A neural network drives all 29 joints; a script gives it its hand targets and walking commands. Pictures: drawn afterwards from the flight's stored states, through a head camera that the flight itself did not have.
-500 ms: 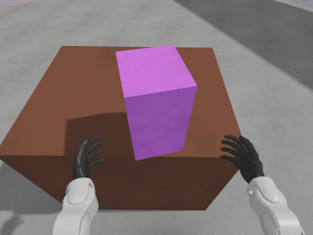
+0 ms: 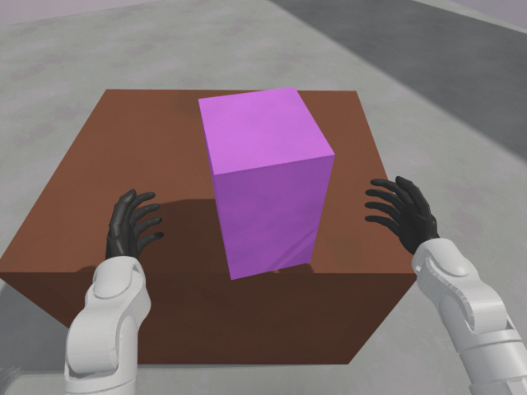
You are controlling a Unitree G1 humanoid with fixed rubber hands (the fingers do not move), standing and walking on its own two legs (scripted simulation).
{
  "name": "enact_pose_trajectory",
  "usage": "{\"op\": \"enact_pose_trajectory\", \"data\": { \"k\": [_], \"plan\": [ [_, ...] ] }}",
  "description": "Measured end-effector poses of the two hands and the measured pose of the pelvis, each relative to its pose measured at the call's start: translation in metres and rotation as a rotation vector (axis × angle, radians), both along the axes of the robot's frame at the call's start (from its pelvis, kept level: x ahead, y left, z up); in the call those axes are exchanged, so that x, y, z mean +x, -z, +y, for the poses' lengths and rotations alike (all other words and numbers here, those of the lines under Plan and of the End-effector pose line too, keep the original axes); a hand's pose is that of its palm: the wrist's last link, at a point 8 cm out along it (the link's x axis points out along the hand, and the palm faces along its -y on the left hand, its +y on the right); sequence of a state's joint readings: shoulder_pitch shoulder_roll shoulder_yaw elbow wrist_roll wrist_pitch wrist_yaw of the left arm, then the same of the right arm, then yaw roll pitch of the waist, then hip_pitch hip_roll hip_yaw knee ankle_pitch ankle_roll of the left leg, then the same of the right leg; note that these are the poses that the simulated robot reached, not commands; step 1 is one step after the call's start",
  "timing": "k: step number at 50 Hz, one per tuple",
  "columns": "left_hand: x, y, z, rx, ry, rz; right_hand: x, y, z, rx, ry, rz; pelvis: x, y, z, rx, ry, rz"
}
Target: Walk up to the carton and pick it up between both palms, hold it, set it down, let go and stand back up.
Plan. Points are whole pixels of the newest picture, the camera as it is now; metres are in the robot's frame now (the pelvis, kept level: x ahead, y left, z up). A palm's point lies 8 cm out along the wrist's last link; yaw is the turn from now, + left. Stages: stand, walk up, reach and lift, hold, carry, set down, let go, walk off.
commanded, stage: reach and lift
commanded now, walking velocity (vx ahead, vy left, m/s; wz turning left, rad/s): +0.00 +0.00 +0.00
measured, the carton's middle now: (260, 189) +0.44 +0.06 +0.06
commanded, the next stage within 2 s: none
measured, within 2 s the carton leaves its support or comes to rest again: neither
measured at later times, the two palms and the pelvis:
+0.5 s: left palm (126, 200) +0.31 +0.22 +0.16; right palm (405, 179) +0.39 -0.16 +0.15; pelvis -0.01 +0.00 +0.00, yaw +0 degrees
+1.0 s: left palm (115, 162) +0.35 +0.24 +0.19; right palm (388, 124) +0.46 -0.13 +0.19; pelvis +0.01 +0.00 +0.00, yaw +2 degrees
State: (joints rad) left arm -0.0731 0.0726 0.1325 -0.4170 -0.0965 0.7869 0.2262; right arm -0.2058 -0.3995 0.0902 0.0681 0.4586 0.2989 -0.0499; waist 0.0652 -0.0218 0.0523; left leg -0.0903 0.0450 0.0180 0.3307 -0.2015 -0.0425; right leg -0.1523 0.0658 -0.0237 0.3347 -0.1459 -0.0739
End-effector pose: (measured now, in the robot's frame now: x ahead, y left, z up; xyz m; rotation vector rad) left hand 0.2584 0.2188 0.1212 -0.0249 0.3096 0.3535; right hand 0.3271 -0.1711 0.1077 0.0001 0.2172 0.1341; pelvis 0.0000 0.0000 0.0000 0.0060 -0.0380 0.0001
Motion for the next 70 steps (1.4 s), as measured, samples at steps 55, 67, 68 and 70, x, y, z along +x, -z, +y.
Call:
{"op": "enact_pose_trajectory", "data": {
  "k": [55,67,68,70],
  "plan": [
    [0.096,-0.081,0.026,0.026,-0.038,-0.045,0.139,-0.097,0.047,-0.004,-0.095,-0.045,0.007,0.002,0.002,-0.015,-0.04,0.147],
    [0.111,-0.078,0.03,0.02,-0.031,-0.02,0.153,-0.099,0.06,-0.014,-0.1,-0.009,0.003,0.001,0.006,-0.016,-0.042,0.153],
    [0.112,-0.074,0.03,0.016,-0.031,-0.015,0.154,-0.095,0.061,-0.016,-0.1,-0.003,0.003,0.001,0.006,-0.016,-0.042,0.153],
    [0.111,-0.062,0.03,0.005,-0.03,0.0,0.153,-0.085,0.064,-0.019,-0.098,0.016,0.002,0.001,0.006,-0.017,-0.043,0.152]
  ]
}}
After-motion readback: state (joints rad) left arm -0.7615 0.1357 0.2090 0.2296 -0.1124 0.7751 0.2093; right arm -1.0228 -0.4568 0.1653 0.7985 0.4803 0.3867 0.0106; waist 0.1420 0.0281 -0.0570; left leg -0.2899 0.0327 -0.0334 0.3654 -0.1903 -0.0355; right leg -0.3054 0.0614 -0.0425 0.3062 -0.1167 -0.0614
